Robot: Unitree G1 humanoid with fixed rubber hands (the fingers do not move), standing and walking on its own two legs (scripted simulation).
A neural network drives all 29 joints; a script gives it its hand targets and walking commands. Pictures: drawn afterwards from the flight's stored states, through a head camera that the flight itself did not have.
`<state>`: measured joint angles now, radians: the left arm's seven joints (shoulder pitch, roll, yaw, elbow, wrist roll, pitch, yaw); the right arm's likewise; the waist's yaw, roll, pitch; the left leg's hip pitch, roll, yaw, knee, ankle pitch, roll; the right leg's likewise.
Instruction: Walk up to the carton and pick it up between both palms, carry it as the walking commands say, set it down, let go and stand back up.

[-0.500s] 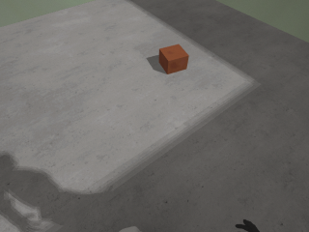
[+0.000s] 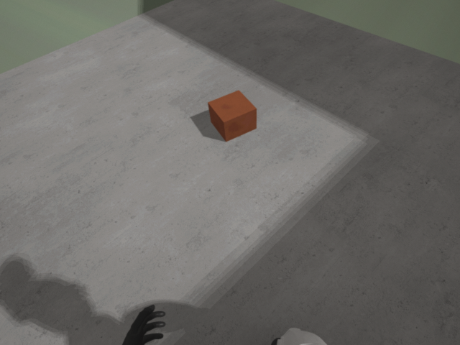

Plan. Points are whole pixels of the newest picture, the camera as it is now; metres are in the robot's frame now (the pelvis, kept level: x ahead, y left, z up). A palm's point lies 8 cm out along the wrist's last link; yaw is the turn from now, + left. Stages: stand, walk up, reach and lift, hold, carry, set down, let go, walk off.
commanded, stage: walk up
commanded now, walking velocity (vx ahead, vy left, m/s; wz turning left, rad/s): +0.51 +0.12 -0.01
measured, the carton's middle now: (232, 115) +1.40 -0.03 -0.67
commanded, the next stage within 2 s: none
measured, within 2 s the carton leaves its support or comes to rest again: neither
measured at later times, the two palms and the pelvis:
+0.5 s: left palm out of the picture +0.11 +0.25 -0.12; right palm (304, 206) +0.41 -0.16 -0.11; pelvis +0.24 +0.04 +0.01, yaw -1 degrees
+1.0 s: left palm (162, 141) +0.66 +0.19 -0.10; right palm (335, 232) +0.34 -0.21 -0.11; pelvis +0.48 -0.01 +0.01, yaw -1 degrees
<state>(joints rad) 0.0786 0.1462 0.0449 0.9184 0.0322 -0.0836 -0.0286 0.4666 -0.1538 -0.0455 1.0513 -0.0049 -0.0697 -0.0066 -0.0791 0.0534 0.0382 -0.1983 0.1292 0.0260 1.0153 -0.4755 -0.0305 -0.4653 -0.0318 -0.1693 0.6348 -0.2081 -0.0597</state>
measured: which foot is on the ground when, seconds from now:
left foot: up 0.00-0.48, down 0.50-1.00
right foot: down 0.00-0.50, up 0.52-1.00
